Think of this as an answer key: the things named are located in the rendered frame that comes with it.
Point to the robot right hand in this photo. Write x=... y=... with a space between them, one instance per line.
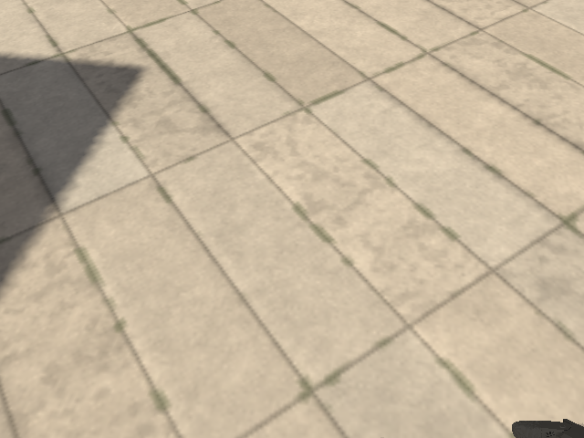
x=547 y=429

